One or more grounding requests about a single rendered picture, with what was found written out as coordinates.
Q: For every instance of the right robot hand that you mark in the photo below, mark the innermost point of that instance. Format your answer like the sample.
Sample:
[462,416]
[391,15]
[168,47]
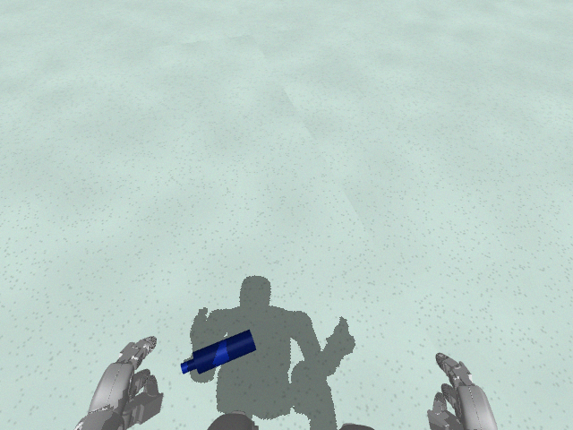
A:
[470,403]

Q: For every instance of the bottle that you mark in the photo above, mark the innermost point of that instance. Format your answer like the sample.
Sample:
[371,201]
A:
[220,353]

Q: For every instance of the left robot arm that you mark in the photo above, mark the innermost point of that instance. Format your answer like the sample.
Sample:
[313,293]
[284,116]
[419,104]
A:
[101,420]

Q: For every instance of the left robot hand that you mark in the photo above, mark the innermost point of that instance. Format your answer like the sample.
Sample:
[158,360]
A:
[119,384]

